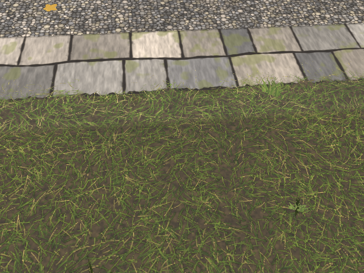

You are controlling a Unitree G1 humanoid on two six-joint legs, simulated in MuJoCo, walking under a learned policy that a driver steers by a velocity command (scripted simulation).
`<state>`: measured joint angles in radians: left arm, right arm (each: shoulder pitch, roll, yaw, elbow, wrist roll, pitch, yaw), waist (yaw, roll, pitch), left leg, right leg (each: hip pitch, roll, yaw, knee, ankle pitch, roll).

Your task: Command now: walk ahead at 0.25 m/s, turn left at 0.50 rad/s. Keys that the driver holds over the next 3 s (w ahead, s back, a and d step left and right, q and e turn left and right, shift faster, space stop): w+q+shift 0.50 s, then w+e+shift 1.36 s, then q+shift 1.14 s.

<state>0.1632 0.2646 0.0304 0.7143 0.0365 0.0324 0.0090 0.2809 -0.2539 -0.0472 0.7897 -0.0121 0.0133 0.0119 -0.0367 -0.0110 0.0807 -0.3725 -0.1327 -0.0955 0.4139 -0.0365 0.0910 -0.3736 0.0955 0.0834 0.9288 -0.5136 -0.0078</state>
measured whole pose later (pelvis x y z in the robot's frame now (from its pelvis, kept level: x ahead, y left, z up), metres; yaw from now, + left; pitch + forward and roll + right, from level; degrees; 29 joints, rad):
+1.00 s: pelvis +0.51 +0.36 -0.02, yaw +19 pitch +0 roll +1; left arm 0.10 0.25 0.01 0.78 0.00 -0.03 -0.07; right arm 0.46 -0.22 -0.01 0.93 -0.02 -0.10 -0.03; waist -0.01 -0.02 0.05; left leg 0.28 -0.09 0.30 0.20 -0.42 0.02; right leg -0.73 0.01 -0.19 0.77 0.07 -0.16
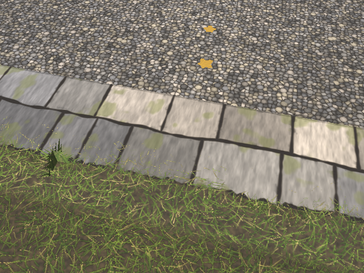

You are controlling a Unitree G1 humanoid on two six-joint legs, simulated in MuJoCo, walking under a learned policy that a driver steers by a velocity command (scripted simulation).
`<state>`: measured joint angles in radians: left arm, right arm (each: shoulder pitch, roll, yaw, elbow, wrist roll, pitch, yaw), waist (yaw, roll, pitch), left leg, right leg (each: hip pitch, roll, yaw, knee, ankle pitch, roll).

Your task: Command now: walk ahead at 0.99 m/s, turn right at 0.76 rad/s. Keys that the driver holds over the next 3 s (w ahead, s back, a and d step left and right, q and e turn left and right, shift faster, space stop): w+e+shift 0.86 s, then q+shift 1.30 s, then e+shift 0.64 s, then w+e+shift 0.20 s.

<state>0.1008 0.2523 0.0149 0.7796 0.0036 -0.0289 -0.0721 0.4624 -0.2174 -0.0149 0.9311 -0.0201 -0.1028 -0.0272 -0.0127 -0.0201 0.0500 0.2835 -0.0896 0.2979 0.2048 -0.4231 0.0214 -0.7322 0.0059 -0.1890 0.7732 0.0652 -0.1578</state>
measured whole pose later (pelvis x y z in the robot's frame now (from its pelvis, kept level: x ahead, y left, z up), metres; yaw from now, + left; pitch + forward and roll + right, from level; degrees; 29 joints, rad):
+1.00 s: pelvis +0.79 -0.22 -0.01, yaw -52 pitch +1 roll +1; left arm 0.03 0.26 0.01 0.68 0.04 -0.03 -0.03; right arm 0.45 -0.22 -0.01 0.86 0.02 -0.06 -0.03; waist -0.08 -0.03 0.08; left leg -0.15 0.06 0.07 1.33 -0.41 -0.02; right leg -0.53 0.10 -0.12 0.72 -0.23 -0.20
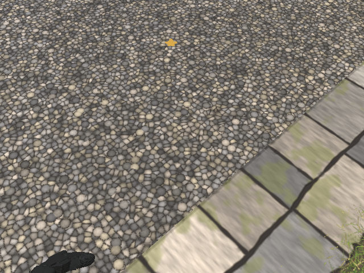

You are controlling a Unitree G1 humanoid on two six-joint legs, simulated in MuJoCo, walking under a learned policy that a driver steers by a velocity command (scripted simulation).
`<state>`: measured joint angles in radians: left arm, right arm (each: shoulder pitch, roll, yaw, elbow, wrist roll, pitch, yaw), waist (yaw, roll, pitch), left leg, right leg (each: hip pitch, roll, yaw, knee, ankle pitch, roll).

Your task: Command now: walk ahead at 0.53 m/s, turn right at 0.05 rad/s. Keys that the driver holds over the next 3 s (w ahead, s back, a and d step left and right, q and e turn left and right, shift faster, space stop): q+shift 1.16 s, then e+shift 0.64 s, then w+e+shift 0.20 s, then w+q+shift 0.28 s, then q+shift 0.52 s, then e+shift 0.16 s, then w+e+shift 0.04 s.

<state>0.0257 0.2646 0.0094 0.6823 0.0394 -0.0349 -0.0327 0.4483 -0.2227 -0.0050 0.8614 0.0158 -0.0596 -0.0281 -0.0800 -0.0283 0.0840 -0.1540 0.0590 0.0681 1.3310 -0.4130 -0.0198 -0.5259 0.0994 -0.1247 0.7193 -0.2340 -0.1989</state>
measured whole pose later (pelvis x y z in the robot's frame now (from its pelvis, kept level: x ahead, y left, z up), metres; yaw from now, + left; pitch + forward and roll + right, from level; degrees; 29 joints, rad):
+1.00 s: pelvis +0.27 +0.02 +0.04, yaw +48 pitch +1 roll +0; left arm 0.17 0.30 0.03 0.68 0.03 0.02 0.05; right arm 0.21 -0.36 -0.12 0.67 -0.03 0.06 0.03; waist -0.02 0.06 0.05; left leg -0.54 -0.18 -0.16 0.98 -0.38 -0.03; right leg -0.24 0.03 0.03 0.40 -0.18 -0.03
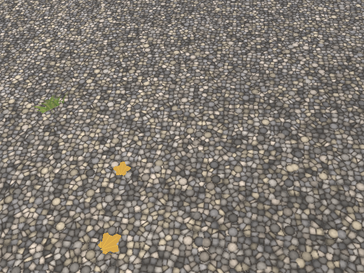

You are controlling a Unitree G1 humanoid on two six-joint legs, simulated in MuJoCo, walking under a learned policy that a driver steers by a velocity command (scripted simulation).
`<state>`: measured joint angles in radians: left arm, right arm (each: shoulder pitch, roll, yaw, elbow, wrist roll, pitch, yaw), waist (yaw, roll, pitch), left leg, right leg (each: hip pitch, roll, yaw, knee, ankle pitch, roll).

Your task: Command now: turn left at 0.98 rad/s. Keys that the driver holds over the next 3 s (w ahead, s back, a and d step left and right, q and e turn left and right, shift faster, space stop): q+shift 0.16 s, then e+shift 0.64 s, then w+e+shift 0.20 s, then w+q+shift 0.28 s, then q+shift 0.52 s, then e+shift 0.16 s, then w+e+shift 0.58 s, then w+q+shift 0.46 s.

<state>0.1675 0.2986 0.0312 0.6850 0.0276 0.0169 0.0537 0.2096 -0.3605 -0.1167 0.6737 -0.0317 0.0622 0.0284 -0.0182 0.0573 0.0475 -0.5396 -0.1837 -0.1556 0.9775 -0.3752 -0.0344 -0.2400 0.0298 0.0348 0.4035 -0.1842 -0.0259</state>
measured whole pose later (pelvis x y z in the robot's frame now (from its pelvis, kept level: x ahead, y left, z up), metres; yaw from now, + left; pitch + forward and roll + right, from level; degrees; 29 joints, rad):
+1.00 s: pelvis +0.02 -0.04 +0.00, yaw -20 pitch +2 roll +3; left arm 0.34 0.31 0.08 0.67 0.01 0.02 -0.02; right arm 0.17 -0.33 -0.06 0.73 -0.05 0.03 0.02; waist 0.03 0.02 -0.01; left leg -0.53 0.02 -0.05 0.95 -0.25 -0.08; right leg -0.21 0.11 0.14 0.39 -0.21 -0.12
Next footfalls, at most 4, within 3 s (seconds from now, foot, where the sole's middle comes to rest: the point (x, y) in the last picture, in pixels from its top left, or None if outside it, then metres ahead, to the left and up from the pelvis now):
0.32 left None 0.01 0.12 -0.78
0.72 right None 0.02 -0.10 -0.78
1.38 left None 0.39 0.01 -0.78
1.84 right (231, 215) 0.67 -0.12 -0.78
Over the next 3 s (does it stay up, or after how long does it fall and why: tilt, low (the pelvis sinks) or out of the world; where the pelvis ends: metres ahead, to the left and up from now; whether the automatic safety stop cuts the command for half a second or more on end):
stays up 1.17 -0.30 -0.04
